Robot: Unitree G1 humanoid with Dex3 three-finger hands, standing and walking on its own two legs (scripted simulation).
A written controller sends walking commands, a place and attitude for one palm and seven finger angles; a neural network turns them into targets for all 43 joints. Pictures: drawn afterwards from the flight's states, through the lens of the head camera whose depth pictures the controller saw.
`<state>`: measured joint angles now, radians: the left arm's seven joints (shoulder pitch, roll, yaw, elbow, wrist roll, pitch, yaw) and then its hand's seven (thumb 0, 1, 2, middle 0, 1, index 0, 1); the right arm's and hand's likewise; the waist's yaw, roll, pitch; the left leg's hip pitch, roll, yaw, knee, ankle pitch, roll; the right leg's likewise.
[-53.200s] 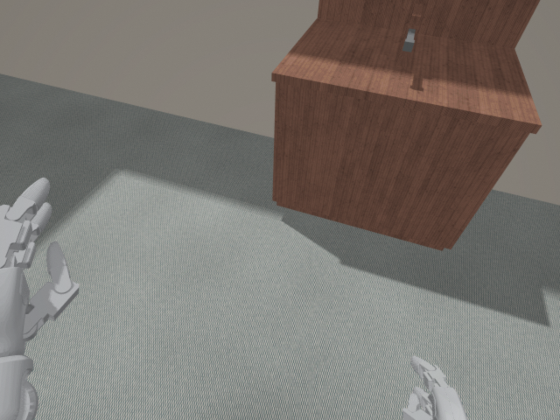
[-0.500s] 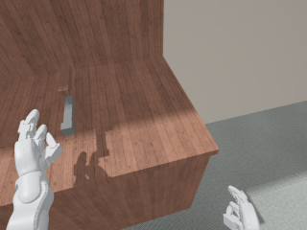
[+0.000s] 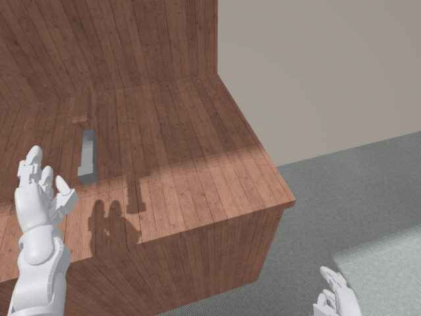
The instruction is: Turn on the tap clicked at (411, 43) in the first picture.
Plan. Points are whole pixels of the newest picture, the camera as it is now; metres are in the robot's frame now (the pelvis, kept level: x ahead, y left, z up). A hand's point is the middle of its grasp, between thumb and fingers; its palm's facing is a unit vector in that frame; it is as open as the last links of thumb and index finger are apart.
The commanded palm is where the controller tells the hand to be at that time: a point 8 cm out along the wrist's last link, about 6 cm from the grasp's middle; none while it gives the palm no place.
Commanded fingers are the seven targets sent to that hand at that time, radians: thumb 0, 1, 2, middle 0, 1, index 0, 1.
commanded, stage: reach beside the lever's end, fingers flat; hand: left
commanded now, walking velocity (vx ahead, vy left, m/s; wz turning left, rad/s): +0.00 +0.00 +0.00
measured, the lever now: (88, 174) +0.34 +0.28 +0.09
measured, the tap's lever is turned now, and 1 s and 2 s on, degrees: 0 0 15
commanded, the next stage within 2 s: push the lever round in 0.76 s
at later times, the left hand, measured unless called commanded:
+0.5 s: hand (77, 183) +0.33 +0.30 +0.08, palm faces +0.56 -0.82 -0.10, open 7.8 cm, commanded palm +0.28 +0.34 +0.08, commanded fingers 0.00 0.90 0.90 -0.15 -0.15 -0.15 -0.15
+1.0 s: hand (65, 190) +0.31 +0.31 +0.08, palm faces +0.58 -0.81 -0.08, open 7.8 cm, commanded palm +0.27 +0.34 +0.08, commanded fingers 0.00 0.90 0.90 -0.15 -0.15 -0.15 -0.15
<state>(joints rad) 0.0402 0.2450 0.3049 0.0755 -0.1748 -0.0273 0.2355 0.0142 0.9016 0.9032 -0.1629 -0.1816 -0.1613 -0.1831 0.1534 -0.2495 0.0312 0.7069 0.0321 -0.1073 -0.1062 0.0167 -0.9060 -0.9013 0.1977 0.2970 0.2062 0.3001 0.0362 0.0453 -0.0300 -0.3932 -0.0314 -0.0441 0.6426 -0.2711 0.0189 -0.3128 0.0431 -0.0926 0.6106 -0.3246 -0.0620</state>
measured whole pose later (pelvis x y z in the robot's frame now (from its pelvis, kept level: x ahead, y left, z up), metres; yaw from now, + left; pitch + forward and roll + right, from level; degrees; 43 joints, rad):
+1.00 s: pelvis +0.01 +0.01 -0.01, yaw +0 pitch +5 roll -2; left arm -0.02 0.26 0.39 0.24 -0.17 -0.17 0.18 0.02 0.90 0.90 -0.15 -0.15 -0.15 -0.15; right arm 0.19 -0.25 0.01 0.68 0.02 -0.10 -0.08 0.01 -0.91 -0.90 0.20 0.30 0.21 0.30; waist 0.03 0.03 -0.06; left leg -0.48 -0.03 -0.04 0.71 -0.32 0.03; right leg -0.39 0.04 -0.09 0.65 -0.36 -0.05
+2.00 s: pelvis +0.00 -0.01 -0.01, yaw +0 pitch +4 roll -1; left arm -0.13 0.16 0.23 0.28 -0.10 -0.10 0.42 0.00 0.92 0.91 -0.15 -0.15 -0.15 -0.15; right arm 0.16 -0.24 0.02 0.68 0.01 -0.03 -0.07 0.02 -0.91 -0.90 0.20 0.30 0.21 0.30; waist 0.02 0.05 -0.06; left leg -0.48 -0.02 -0.06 0.71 -0.30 0.01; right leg -0.39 0.06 -0.11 0.66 -0.35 -0.07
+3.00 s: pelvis +0.00 -0.01 -0.01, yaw +1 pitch +6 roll -1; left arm -0.46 -0.01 0.17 0.50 0.05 0.02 0.84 -0.01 0.93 0.93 -0.15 -0.15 -0.15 -0.15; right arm 0.13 -0.21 -0.01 0.75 -0.04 0.05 -0.01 0.01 -0.91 -0.90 0.20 0.30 0.21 0.30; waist -0.01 0.04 -0.09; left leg -0.55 -0.02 -0.07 0.74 -0.30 0.00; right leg -0.46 0.05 -0.12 0.70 -0.36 -0.08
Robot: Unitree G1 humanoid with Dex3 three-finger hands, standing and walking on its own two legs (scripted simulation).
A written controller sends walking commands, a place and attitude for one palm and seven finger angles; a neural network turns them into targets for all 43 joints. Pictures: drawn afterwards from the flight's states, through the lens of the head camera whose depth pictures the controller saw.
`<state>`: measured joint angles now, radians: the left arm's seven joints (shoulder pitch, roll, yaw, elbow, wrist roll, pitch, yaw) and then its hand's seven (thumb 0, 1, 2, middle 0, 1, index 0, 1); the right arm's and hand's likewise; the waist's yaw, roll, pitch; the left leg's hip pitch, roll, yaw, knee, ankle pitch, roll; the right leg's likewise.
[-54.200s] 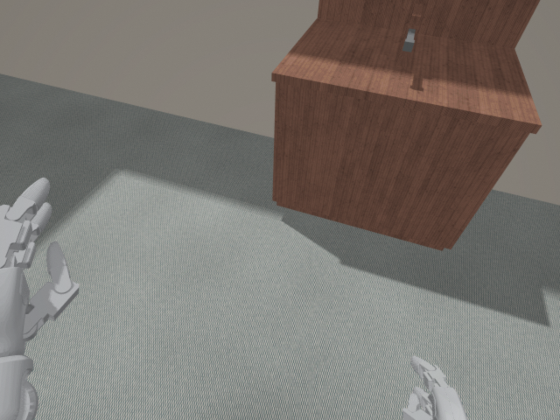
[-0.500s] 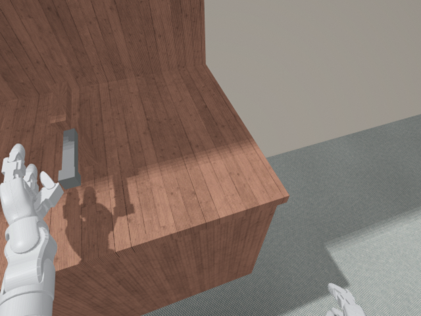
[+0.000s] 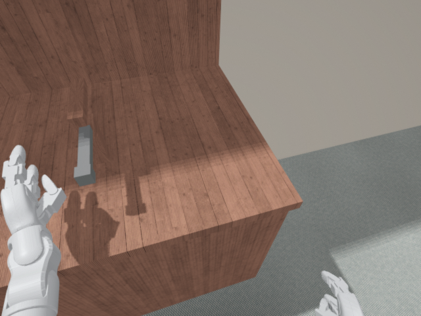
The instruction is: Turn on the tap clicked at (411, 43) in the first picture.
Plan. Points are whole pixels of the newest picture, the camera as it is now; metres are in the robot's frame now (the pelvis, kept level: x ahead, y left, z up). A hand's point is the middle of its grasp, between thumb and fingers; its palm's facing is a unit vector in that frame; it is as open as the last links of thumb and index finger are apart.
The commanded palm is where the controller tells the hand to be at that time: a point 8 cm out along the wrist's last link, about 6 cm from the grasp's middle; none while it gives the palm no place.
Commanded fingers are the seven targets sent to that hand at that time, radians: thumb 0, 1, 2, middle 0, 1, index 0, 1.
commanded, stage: push the lever round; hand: left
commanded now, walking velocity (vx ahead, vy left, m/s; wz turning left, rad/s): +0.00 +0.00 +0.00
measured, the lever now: (85, 175) +0.33 +0.27 +0.09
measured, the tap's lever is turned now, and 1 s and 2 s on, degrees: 0 15 45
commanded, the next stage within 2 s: none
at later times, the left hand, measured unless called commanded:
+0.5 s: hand (85, 189) +0.30 +0.26 +0.09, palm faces +0.55 -0.83 -0.07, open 7.8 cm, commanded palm +0.26 +0.29 +0.09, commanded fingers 0.00 0.90 0.90 -0.15 -0.15 -0.15 -0.15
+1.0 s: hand (105, 183) +0.32 +0.23 +0.09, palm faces +0.62 -0.78 -0.06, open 7.7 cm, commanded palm +0.27 +0.25 +0.09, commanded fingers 0.00 0.90 0.90 -0.15 -0.15 -0.15 -0.15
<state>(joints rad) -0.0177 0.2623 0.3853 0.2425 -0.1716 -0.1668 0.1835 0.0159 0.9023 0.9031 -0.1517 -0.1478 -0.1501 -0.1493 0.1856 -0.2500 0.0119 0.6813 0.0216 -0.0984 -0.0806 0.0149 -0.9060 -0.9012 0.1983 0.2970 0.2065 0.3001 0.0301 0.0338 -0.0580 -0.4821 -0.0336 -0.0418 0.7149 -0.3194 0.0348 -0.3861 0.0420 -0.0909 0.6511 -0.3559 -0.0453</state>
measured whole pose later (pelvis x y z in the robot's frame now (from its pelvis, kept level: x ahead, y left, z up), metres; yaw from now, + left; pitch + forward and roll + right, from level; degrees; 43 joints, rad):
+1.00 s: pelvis -0.01 -0.02 +0.00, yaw +0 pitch +4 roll -1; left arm -0.13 0.16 0.23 0.28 -0.10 -0.10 0.42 0.00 0.92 0.91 -0.15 -0.15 -0.15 -0.15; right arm 0.16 -0.24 0.02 0.68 0.01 -0.03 -0.07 0.02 -0.91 -0.90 0.20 0.30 0.21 0.30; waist 0.02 0.05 -0.06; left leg -0.48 -0.02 -0.06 0.71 -0.30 0.01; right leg -0.39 0.06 -0.11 0.66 -0.35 -0.07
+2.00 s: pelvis -0.02 -0.02 -0.01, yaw +1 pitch +6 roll -1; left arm -0.46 -0.01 0.17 0.50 0.05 0.02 0.84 -0.01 0.93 0.93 -0.15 -0.15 -0.15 -0.15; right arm 0.13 -0.21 -0.01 0.75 -0.04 0.05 -0.01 0.01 -0.91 -0.90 0.20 0.30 0.21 0.30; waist -0.01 0.04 -0.09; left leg -0.55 -0.02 -0.07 0.74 -0.30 0.00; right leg -0.46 0.05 -0.12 0.70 -0.36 -0.08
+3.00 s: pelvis +0.00 -0.06 -0.01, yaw +1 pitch +11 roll +0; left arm -0.71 0.04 0.38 0.78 0.12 0.03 0.94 0.02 0.90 0.91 -0.15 -0.15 -0.11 -0.13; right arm 0.21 -0.23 -0.04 0.78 -0.07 0.03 0.04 0.01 -0.91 -0.90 0.20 0.30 0.20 0.30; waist -0.07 0.04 -0.15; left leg -0.63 0.00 -0.08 0.74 -0.31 -0.02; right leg -0.56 0.07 -0.13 0.73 -0.38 -0.12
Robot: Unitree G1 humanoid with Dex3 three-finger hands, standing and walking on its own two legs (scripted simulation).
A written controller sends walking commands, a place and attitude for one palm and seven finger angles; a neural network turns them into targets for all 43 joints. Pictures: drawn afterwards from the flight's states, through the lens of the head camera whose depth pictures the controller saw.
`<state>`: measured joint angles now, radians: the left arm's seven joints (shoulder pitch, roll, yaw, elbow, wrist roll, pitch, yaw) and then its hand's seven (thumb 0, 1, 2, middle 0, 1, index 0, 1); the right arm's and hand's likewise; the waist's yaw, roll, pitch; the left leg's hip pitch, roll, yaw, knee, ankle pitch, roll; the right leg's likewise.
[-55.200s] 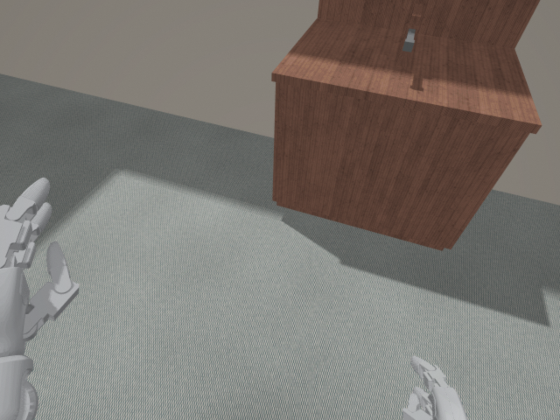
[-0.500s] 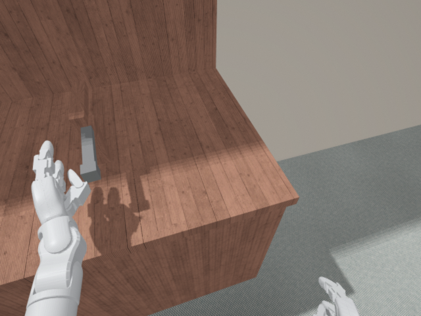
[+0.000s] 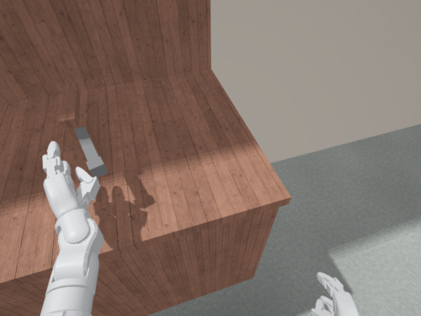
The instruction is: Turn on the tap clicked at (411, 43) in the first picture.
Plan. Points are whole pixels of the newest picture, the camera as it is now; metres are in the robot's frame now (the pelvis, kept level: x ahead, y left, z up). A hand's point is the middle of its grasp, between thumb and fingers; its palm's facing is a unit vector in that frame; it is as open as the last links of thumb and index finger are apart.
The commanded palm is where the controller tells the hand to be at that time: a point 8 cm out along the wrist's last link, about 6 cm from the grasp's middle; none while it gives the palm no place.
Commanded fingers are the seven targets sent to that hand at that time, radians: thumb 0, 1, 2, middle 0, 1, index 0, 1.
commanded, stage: push the lever round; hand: left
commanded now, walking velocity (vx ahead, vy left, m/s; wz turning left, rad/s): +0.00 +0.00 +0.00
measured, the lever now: (97, 167) +0.36 +0.25 +0.10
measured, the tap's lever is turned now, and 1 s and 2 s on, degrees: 15 45 69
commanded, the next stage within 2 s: none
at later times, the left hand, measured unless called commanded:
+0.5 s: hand (115, 175) +0.34 +0.21 +0.09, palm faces +0.69 -0.72 -0.06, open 7.6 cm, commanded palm +0.30 +0.23 +0.09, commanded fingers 0.00 0.90 0.90 -0.15 -0.15 -0.15 -0.15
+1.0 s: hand (138, 159) +0.39 +0.18 +0.09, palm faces +0.75 -0.65 -0.09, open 7.6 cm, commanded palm +0.34 +0.20 +0.09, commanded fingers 0.00 0.90 0.90 -0.15 -0.15 -0.15 -0.15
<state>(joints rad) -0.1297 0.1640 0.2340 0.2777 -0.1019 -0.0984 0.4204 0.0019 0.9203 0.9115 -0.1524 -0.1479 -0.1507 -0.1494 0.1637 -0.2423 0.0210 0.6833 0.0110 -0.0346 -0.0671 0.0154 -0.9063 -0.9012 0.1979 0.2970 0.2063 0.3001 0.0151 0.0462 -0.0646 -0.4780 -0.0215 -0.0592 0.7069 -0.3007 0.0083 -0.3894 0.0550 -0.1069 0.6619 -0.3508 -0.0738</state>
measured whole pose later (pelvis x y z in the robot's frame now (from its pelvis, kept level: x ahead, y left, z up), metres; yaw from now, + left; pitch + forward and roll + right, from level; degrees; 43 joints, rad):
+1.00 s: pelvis -0.01 +0.00 +0.00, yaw +0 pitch +6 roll -1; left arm -0.46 -0.01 0.17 0.50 0.05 0.02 0.84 -0.01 0.93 0.93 -0.15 -0.15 -0.15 -0.15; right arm 0.13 -0.21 -0.01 0.75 -0.04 0.05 -0.01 0.01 -0.91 -0.90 0.20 0.30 0.21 0.30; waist -0.01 0.04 -0.09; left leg -0.55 -0.02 -0.07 0.74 -0.30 0.00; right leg -0.46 0.05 -0.12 0.70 -0.36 -0.08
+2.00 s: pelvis +0.01 -0.03 -0.01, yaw +1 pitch +11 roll +0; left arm -0.71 0.04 0.38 0.78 0.12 0.03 0.94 0.02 0.90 0.91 -0.15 -0.15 -0.11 -0.13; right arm 0.21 -0.23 -0.04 0.78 -0.07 0.03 0.04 0.01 -0.91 -0.90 0.20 0.30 0.20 0.30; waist -0.07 0.04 -0.15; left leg -0.63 0.00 -0.08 0.74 -0.31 -0.02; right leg -0.56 0.07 -0.13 0.73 -0.38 -0.12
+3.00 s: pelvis +0.03 -0.01 -0.01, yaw +0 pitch +12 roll -1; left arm -0.76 -0.01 0.34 0.75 0.12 0.08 0.97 0.02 0.92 0.91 -0.15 -0.15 -0.15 -0.15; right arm 0.22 -0.21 -0.05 0.79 -0.10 0.01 0.09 0.01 -0.91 -0.90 0.20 0.30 0.20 0.30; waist -0.06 0.05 -0.15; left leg -0.60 -0.02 -0.06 0.74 -0.34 -0.01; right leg -0.52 0.06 -0.11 0.70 -0.39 -0.09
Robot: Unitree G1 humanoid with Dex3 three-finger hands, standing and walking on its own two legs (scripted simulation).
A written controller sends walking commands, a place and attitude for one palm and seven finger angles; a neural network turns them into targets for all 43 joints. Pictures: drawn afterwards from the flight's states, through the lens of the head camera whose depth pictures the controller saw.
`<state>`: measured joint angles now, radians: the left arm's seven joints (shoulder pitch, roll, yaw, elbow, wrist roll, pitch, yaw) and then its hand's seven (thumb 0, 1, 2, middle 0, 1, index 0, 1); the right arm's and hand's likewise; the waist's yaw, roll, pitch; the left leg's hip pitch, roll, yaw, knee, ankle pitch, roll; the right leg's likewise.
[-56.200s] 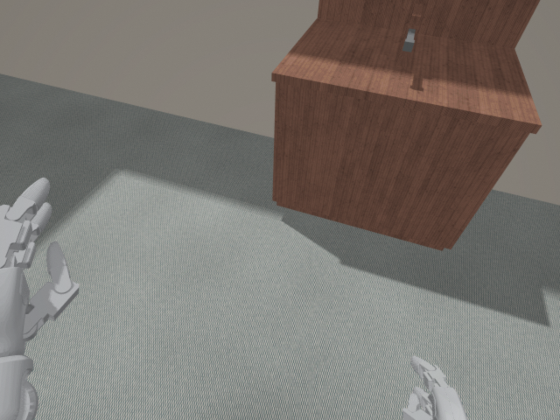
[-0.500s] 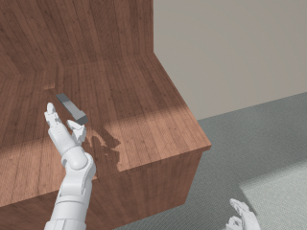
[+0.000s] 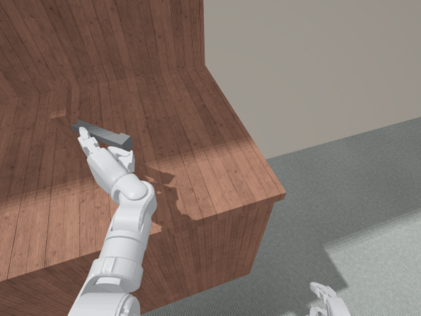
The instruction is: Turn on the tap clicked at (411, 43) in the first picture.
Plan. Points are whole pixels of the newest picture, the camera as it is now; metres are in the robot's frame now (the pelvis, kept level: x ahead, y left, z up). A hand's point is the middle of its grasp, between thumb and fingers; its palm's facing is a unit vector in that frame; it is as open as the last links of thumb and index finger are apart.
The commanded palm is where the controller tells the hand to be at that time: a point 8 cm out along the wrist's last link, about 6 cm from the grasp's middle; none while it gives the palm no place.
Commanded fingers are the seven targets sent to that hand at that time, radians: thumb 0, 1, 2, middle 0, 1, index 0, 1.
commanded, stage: push the lever round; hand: left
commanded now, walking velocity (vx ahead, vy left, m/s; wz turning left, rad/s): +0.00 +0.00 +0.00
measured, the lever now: (123, 143) +0.43 +0.21 +0.10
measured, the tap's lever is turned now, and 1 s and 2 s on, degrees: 45 69 82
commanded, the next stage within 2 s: lift the hand up off the lever in 1.20 s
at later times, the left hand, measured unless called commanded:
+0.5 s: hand (142, 145) +0.43 +0.17 +0.09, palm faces +0.81 -0.57 -0.14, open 7.7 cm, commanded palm +0.38 +0.18 +0.09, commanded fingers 0.00 0.90 0.90 -0.15 -0.15 -0.15 -0.15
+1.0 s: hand (145, 135) +0.45 +0.17 +0.10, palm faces +0.83 -0.54 -0.15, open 8.0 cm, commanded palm +0.41 +0.18 +0.09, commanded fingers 0.00 0.90 0.90 -0.15 -0.15 -0.15 -0.15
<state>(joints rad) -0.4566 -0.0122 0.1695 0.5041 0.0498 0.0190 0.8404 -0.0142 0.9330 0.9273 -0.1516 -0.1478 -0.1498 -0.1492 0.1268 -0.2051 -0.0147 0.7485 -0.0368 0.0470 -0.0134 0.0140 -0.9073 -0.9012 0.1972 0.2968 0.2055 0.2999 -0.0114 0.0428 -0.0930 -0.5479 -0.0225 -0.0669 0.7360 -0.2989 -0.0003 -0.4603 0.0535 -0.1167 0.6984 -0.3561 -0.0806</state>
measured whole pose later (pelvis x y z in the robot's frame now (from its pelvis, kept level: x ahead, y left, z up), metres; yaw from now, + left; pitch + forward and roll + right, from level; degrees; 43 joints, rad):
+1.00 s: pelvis +0.01 -0.03 +0.00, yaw +0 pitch +11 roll +0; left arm -0.71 0.04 0.38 0.78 0.12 0.03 0.94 0.02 0.90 0.91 -0.15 -0.15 -0.11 -0.13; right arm 0.21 -0.23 -0.04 0.78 -0.07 0.03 0.04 0.01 -0.91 -0.90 0.20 0.30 0.20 0.30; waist -0.07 0.04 -0.15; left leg -0.63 0.00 -0.08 0.74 -0.31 -0.02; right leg -0.56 0.07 -0.13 0.73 -0.38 -0.12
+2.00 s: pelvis +0.03 -0.01 +0.00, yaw -1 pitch +12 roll -1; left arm -0.76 -0.01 0.34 0.75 0.12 0.08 0.97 0.02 0.92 0.91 -0.15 -0.15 -0.15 -0.15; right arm 0.22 -0.21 -0.05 0.79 -0.10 0.01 0.09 0.01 -0.91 -0.90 0.20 0.30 0.20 0.30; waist -0.06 0.05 -0.15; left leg -0.60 -0.02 -0.06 0.74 -0.34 -0.01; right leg -0.52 0.06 -0.11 0.70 -0.39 -0.09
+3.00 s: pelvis +0.01 -0.03 +0.01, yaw +0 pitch +6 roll +1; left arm -0.73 0.02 0.33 0.63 0.05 0.24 0.91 0.01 0.90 0.90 -0.15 -0.15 -0.15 -0.15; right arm 0.17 -0.22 -0.03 0.81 -0.04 -0.01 0.02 0.01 -0.91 -0.90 0.20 0.30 0.20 0.30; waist -0.03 0.05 -0.12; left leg -0.47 -0.01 -0.08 0.62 -0.25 -0.03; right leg -0.40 0.07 -0.12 0.61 -0.33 -0.11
